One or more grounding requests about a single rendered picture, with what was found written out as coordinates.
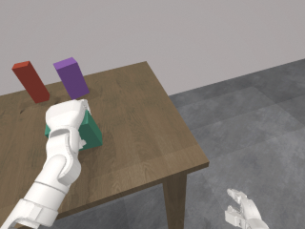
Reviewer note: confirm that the left robot forearm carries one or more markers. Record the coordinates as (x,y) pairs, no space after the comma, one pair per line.
(61,169)

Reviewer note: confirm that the robot right hand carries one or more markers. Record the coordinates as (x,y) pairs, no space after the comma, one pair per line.
(248,210)

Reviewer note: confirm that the table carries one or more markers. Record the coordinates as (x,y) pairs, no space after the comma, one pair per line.
(145,142)

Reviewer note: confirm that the sponge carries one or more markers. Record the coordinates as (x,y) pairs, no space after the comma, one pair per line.
(88,131)

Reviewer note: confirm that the robot left hand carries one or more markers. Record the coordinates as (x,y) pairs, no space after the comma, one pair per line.
(68,113)

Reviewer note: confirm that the right robot forearm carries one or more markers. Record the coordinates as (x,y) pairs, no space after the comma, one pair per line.
(255,223)

